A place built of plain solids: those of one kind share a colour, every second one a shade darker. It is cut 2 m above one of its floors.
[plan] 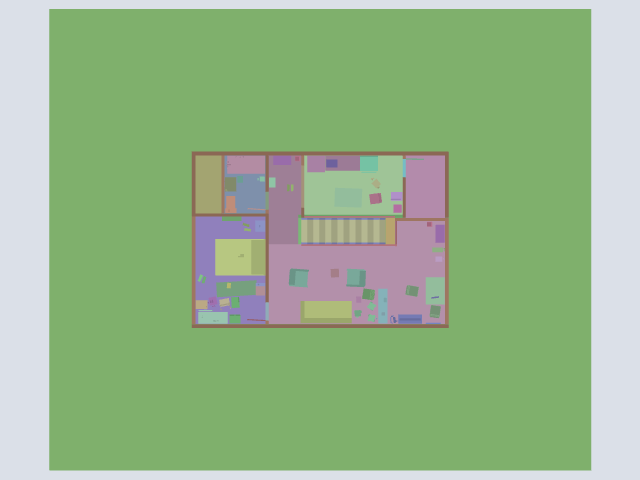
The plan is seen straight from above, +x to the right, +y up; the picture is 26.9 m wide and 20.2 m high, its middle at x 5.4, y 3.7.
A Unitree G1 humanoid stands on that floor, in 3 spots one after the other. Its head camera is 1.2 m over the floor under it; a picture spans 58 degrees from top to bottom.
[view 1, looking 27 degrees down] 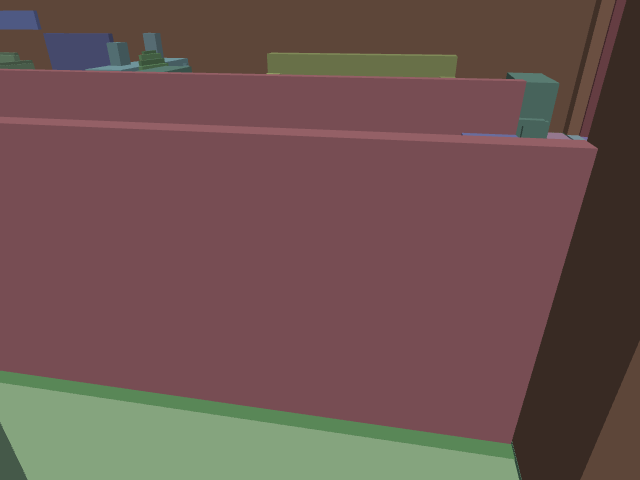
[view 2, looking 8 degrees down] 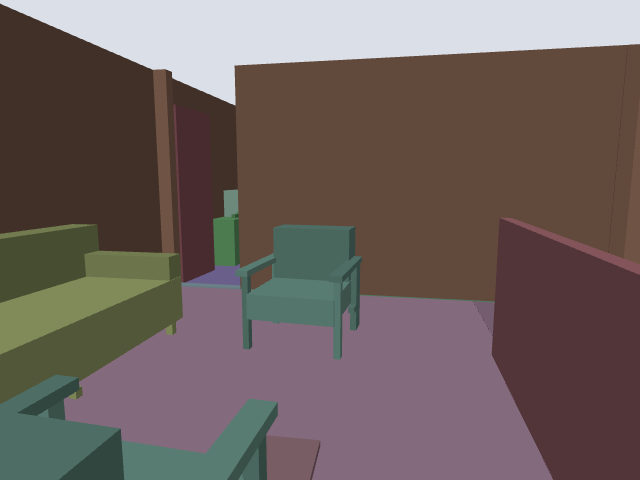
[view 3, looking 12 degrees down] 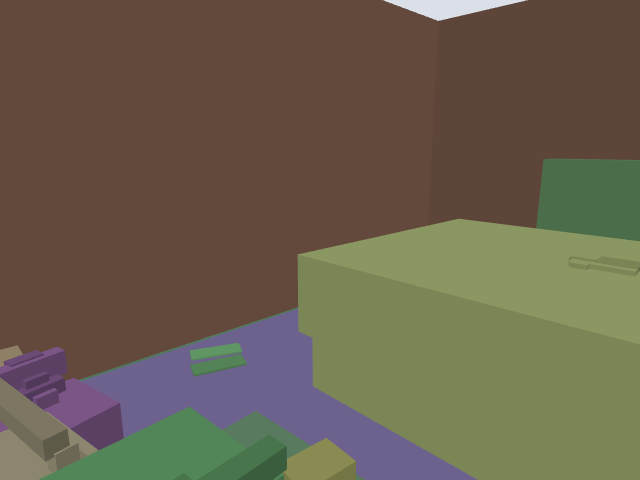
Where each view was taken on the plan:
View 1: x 5.17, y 5.72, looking -80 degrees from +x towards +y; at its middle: stair_guard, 1.16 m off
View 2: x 7.62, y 2.83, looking -169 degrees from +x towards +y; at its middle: armchair_frame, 3.35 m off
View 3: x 2.52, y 0.88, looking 136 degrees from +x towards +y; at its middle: wall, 3.36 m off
